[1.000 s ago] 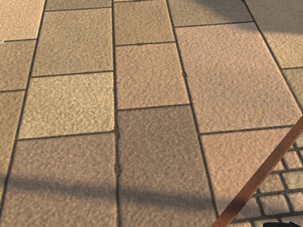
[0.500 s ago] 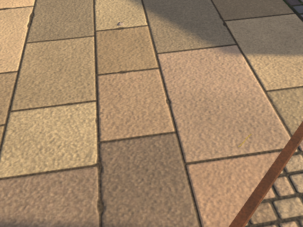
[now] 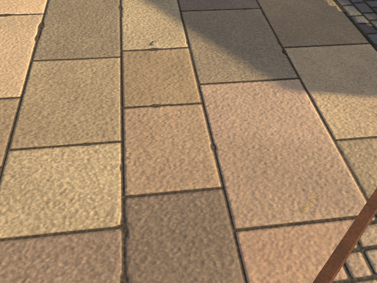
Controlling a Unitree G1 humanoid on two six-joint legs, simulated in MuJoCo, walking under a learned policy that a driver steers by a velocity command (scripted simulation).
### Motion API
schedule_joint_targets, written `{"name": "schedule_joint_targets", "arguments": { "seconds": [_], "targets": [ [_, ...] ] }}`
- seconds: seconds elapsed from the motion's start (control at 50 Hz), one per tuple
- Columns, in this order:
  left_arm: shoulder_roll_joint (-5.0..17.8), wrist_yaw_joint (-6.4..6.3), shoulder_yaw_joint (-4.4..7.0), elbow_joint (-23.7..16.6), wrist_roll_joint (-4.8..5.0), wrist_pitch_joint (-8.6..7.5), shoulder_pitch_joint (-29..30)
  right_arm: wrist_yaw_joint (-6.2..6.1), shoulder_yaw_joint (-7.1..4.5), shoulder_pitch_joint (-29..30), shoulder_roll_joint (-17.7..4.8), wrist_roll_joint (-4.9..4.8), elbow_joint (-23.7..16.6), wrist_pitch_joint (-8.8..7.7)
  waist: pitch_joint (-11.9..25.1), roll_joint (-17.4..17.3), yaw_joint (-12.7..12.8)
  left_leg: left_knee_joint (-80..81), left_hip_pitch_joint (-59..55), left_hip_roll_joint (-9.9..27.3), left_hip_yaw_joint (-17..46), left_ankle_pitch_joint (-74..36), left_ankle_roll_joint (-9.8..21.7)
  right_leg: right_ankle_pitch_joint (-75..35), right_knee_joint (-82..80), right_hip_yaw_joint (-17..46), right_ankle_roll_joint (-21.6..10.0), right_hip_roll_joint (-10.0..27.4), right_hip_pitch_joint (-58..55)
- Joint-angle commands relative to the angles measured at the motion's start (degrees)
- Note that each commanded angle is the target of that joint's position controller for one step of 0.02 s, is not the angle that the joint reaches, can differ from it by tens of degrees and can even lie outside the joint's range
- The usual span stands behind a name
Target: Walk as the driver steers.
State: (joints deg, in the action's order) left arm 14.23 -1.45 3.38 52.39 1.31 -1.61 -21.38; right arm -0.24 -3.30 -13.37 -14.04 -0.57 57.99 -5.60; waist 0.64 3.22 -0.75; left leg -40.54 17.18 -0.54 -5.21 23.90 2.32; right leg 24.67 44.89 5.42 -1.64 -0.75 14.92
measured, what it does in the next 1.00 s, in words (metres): walks ahead, turning left: right foot, then left foot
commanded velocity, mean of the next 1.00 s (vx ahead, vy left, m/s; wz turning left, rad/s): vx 0.47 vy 0.00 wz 0.22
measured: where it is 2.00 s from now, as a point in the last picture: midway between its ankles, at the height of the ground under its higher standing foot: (124, 171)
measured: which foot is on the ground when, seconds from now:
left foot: down 0.00-0.40, up 0.42-0.90, down 0.92-1.00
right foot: up 0.00-0.36, down 0.38-0.94, up 0.96-1.00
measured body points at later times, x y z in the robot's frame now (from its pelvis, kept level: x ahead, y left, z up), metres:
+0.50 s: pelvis +0.26 -0.04 +0.02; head +0.29 -0.04 +0.47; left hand +0.42 +0.22 -0.09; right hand +0.26 -0.31 -0.12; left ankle +0.11 +0.10 -0.61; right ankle +0.33 -0.13 -0.71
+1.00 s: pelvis +0.53 +0.05 +0.00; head +0.57 +0.07 +0.45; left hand +0.52 +0.33 -0.13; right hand +0.77 -0.16 -0.09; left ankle +0.61 +0.14 -0.71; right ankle +0.39 -0.14 -0.63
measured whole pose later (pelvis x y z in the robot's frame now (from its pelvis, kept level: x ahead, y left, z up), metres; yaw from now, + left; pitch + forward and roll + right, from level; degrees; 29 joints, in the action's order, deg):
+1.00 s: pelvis +0.53 +0.05 +0.00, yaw +17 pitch +1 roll -2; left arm 16.5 -0.2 3.0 51.5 0.7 -4.4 -13.9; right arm 2.4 -3.9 -7.0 -16.3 -1.3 42.8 -3.2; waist -4.1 -0.3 0.7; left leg -37.0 28.5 -2.2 -2.8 10.5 6.4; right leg 26.9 62.4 -2.8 0.5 2.0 11.3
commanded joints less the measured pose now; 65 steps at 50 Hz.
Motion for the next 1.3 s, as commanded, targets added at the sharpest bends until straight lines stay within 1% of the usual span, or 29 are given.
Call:
{"name": "schedule_joint_targets", "arguments": {
  "seconds": [0.02, 0.06, 0.1, 0.2, 0.3, 0.34, 0.36, 0.38, 0.4, 0.42, 0.44, 0.46, 0.48, 0.54, 0.62, 0.72, 0.82, 0.88, 0.92, 0.94, 0.96, 0.98, 1.0, 1.02, 1.04, 1.06, 1.14, 1.22, 1.3],
  "targets": [
    [4.3, 1.08, 0.48, -8.2, 0.77, -4.38, 10.7, -0.09, -0.87, -9.7, -7.5, 0.5, 0.1, -1.34, -5.0, -10.1, -4.8, 27.3, -23.7, 21.8, 38.2, 3.7, 14.8, 0.1, 24.3, 1.9, -0.8, 2.7, 37.9],
    [5.3, 1.51, 1.1, -8.0, 0.03, -4.53, 12.1, 0.47, 0.35, -8.5, -5.4, 0.13, 0.2, -1.12, -7.2, -6.9, -3.2, 29.5, -20.6, 18.9, 28.0, -8.3, 11.0, -7.2, 21.8, -0.5, -1.2, 6.2, 35.8],
    [4.2, 2.2, 1.06, -7.9, 0.3, -4.0, 12.4, 0.52, 0.9, -10.0, -4.5, 0.33, 0.6, -0.51, -6.9, -7.6, -2.4, 32.0, -19.4, 15.1, 19.9, -16.4, 9.2, -11.1, 17.6, -3.2, -0.5, 6.3, 31.8],
    [-0.8, 3.42, -0.9, -11.3, -0.02, -3.49, 24.0, -1.15, 0.83, -11.2, -7.2, 0.21, -0.3, 0.36, -8.4, -8.1, -4.1, 36.1, -10.4, 9.7, 7.2, -22.6, 7.6, -24.2, -8.2, -10.0, 1.7, 2.1, 18.1],
    [3.4, 4.37, -0.17, -13.5, 0.17, -3.51, 28.0, -1.18, -0.26, -13.1, -9.1, -0.89, 0.5, 0.38, -8.4, -8.7, -2.2, 33.3, -19.6, 15.5, 7.2, -31.8, 6.8, -25.3, -15.2, -7.0, -1.5, 2.5, 16.4],
    [6.0, 4.3, 1.0, -12.7, -0.06, -3.57, 23.7, -1.02, -0.86, -12.3, -10.4, -0.54, 0.1, 1.06, -4.0, -10.4, 1.4, 25.5, -22.5, 16.1, 6.1, -50.3, 5.6, -22.2, -15.0, -8.2, -3.7, 0.3, 8.8],
    [8.1, 4.03, 2.22, -10.3, 0.06, -3.46, 15.9, -0.95, -0.9, -11.3, -10.4, -0.25, -0.3, 1.68, 0.7, -10.6, 5.7, 16.1, -21.4, 14.5, 4.5, -58.4, 4.4, -21.7, -15.6, -9.5, -5.5, -1.4, -0.7],
    [10.5, 3.45, 3.51, -7.3, 0.16, -3.16, 6.2, -0.93, -0.54, -10.9, -9.7, 0.12, -1.0, 2.06, 6.5, -9.8, 9.9, 3.7, -13.7, 12.2, 3.6, -55.8, 2.8, -21.3, -14.8, -7.5, -7.5, 0.3, -15.4],
    [16.0, 2.9, 4.74, -5.8, -1.4, -2.96, -2.5, -0.31, 1.26, -15.7, -3.8, 0.73, -2.9, 1.64, 16.5, 1.8, 9.3, -19.3, 7.6, 5.3, 1.9, -33.3, -0.1, -12.9, -14.9, 13.7, -14.8, 15.3, -38.9],
    [13.7, 3.15, 3.77, -5.2, -0.91, -2.91, -2.5, 0.07, 2.5, -17.8, -0.7, -0.21, -2.3, 0.18, 24.0, 11.0, 7.4, -33.7, 16.9, -2.2, 8.5, 6.0, -1.0, -0.8, -27.3, 37.5, -19.8, 24.0, -42.1],
    [9.1, 3.22, 2.29, -5.7, -0.75, -3.23, 2.8, 0.38, 0.68, -11.7, -6.8, -2.01, -4.0, -1.08, 14.5, 7.1, 7.4, -39.0, 22.2, 1.4, 13.1, 5.2, 0.7, 1.0, -30.2, 32.6, -16.3, 21.8, -33.7],
    [7.2, 3.11, 1.62, -6.2, -0.93, -3.57, 7.2, 0.28, 0.25, -6.8, -8.6, -3.11, -5.8, -1.62, 7.5, 3.9, 5.9, -38.6, 22.7, 4.3, 11.7, 0.5, 1.7, -3.7, -31.2, 23.0, -13.9, 20.1, -24.9],
    [5.8, 3.32, 1.12, -6.1, -1.17, -4.06, 10.5, -0.16, 0.16, -5.2, -7.8, -2.76, -6.0, -1.51, 3.4, -0.6, 3.8, -34.8, 20.9, 6.7, 11.1, -3.9, 1.6, -9.9, -33.2, 16.1, -12.3, 18.0, -16.9],
    [3.7, 3.55, 0.66, -4.8, -1.88, -5.41, 13.7, -0.61, -0.28, -8.3, -4.7, -1.63, -5.1, 1.09, 0.0, 1.0, -0.6, -28.9, 13.9, 9.7, 11.6, -8.3, 0.9, -15.9, -37.8, 5.0, -10.5, 14.1, -5.7],
    [6.2, 2.48, 1.18, -2.5, -2.44, -6.11, 11.9, -0.84, -0.53, -2.6, -4.7, -1.25, -8.2, 2.69, -4.6, -0.5, -0.8, -22.0, 21.1, 9.9, 13.0, -15.4, -1.0, -19.9, -41.3, -2.1, -11.0, 14.4, -3.1],
    [8.6, 1.22, 1.38, -1.9, -2.03, -5.8, 9.8, 1.09, 0.09, 6.4, -3.9, -0.42, -11.5, 1.82, -5.8, -2.3, 2.2, -4.4, 20.5, 8.4, 7.9, -29.2, -1.3, -24.6, -42.0, -10.9, -9.1, 13.1, -6.2],
    [10.5, 0.8, 2.04, -0.1, -0.83, -3.37, 4.0, 3.25, 0.71, 14.1, -3.8, -0.65, -16.7, 1.71, -7.1, -2.8, 5.0, 4.2, 25.3, 7.2, 4.5, -24.4, 0.7, -30.2, -36.8, -14.0, -7.6, 16.5, -20.0],
    [12.8, 0.4, 2.8, -1.2, -0.63, -1.73, 5.5, 3.96, -0.57, 10.7, -6.6, -0.83, -18.1, 2.12, -2.7, 0.2, 1.6, 4.9, 17.1, 2.5, -0.1, -15.5, 3.6, -54.5, -25.9, -16.3, -5.6, 17.1, -23.5],
    [12.4, -0.13, 2.53, -2.5, -0.74, -0.73, 6.9, 3.16, -3.89, -5.4, -12.1, -1.19, -14.6, 2.54, 6.3, -0.5, -6.9, 8.2, -5.2, -2.9, -1.2, -16.0, 7.1, -60.4, -3.5, -18.8, -2.5, 13.4, -16.3],
    [8.9, -0.13, 1.14, -4.1, -2.41, -1.28, 4.7, 1.74, -5.78, -12.9, -18.0, -1.37, -13.4, 3.21, 12.4, -10.5, -8.0, 8.4, -22.8, 7.9, 16.1, -16.9, 11.1, -35.2, 15.7, -19.1, 0.3, 9.9, -0.5],
    [2.4, 0.91, -0.85, -6.9, -2.28, -3.44, 1.6, 1.9, -5.71, -9.7, -20.5, -1.25, -15.4, 2.68, 19.3, -20.2, -1.9, 19.5, -39.1, 19.7, 50.8, -3.5, 22.8, 7.9, 34.2, -9.1, 3.4, -3.3, 22.8],
    [8.5, 1.83, 0.25, -7.7, -0.11, -5.86, 8.4, 2.26, -4.26, -10.3, -15.5, -0.58, -16.1, 2.15, 19.7, -11.8, -6.1, 24.9, -39.4, 19.7, 51.8, -1.1, 20.2, 6.6, 37.1, 0.9, 1.5, -0.3, 28.9],
    [9.6, 2.22, 0.51, -9.2, 1.49, -7.01, 12.3, 2.12, -3.6, -8.5, -12.8, -0.17, -16.2, 1.61, 12.3, -9.1, -5.8, 24.7, -33.5, 17.9, 43.0, -4.5, 17.7, 1.6, 34.9, 0.2, -0.1, 2.2, 31.7],
    [8.8, 1.8, 0.34, -9.0, 0.72, -7.4, 12.7, 2.13, -3.18, -4.7, -11.4, -0.19, -16.9, 1.2, 6.8, -2.8, -2.9, 24.7, -24.1, 15.5, 35.8, -11.7, 16.0, -3.0, 29.6, -0.2, -0.3, 5.0, 29.5],
    [9.5, 1.28, 0.88, -8.5, -0.69, -7.06, 12.5, 1.92, -2.6, -1.4, -9.3, -0.04, -17.8, 1.04, 4.7, -2.5, -0.9, 25.3, -17.3, 13.4, 30.6, -17.8, 14.9, -5.4, 24.4, -0.1, 0.1, 6.9, 25.4],
    [9.6, 1.29, 1.12, -8.4, -1.18, -6.3, 11.6, 1.7, -2.2, 0.2, -8.6, 0.56, -18.8, 1.01, 3.6, -3.8, 0.8, 26.5, -12.9, 11.9, 28.3, -21.4, 14.6, -6.9, 22.3, 0.2, 0.5, 7.8, 21.8],
    [7.4, 1.0, 0.87, -9.9, -2.32, -4.23, 13.6, 0.48, -2.85, -1.7, -10.9, -0.09, -19.0, 0.83, 0.8, -4.0, 1.3, 28.9, -6.4, 9.3, 22.2, -29.8, 14.8, -13.2, 11.1, -1.7, 4.3, 6.9, 21.3],
    [5.5, 1.32, 0.09, -12.5, -1.95, -4.52, 21.8, -0.56, -3.14, -4.6, -11.6, -0.53, -18.6, 1.59, -0.8, -6.7, -1.8, 27.8, -3.8, 5.3, 18.4, -24.8, 11.0, -27.7, -6.9, -2.5, 5.6, 3.6, 18.3],
    [6.4, 2.23, 0.14, -15.0, -1.06, -5.29, 26.9, -0.69, -3.27, -7.9, -11.6, -0.86, -17.4, 2.16, -1.4, -8.4, -3.8, 25.0, -6.2, 6.8, 22.2, -20.8, 9.5, -31.1, -14.8, -1.8, 4.6, 1.5, 15.5]
  ]
}}
Velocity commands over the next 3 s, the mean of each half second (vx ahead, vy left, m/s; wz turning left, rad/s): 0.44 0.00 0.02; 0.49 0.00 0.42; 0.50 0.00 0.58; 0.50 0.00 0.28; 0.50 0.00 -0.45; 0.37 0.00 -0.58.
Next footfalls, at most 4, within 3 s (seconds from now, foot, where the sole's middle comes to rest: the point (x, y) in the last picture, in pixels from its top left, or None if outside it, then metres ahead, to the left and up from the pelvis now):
0.38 right None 0.37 -0.13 -0.75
0.92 left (147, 247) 0.65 0.15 -0.75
1.42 right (166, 171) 1.00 0.09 -0.75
1.94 left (77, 164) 1.03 0.48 -0.75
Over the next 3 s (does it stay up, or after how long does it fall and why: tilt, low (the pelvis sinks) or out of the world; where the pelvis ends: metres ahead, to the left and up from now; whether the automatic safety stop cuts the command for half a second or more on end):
stays up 1.47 0.55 0.01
